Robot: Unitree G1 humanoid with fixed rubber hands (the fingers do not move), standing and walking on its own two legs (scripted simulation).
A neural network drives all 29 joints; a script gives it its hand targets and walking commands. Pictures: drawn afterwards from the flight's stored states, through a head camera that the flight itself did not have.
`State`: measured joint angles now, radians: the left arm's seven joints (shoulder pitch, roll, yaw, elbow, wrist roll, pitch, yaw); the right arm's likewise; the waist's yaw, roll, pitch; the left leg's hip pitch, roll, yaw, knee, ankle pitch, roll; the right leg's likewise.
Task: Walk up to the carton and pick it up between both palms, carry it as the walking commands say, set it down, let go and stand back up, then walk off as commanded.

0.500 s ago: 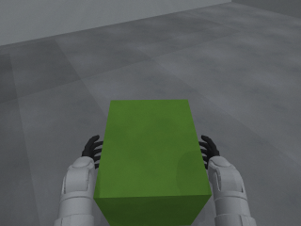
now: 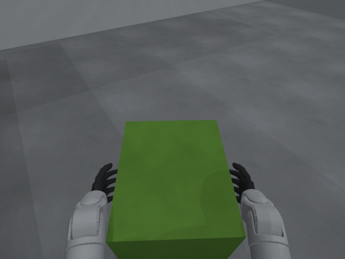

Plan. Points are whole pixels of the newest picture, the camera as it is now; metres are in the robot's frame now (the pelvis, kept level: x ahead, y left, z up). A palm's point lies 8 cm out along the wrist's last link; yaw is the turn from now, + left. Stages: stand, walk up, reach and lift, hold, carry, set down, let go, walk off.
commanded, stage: reach and lift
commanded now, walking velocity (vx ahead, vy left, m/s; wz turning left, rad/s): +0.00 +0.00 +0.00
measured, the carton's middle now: (172, 194) +0.31 +0.01 -0.04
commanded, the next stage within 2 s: hold in 0.02 s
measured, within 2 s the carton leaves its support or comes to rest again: neither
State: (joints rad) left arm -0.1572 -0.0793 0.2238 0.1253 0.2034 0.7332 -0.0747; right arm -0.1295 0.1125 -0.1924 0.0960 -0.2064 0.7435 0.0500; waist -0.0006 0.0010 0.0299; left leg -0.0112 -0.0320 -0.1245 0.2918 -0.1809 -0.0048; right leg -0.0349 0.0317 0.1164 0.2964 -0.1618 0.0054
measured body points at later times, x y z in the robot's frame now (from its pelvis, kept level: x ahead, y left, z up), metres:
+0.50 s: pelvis -0.01 +0.00 +0.00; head -0.04 +0.00 +0.45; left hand +0.27 +0.18 +0.03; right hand +0.27 -0.17 +0.03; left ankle -0.01 +0.13 -0.75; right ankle +0.01 -0.13 -0.75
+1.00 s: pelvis -0.01 +0.00 +0.00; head -0.04 +0.00 +0.45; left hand +0.28 +0.18 +0.03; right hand +0.27 -0.17 +0.02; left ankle -0.01 +0.13 -0.75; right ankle +0.01 -0.12 -0.75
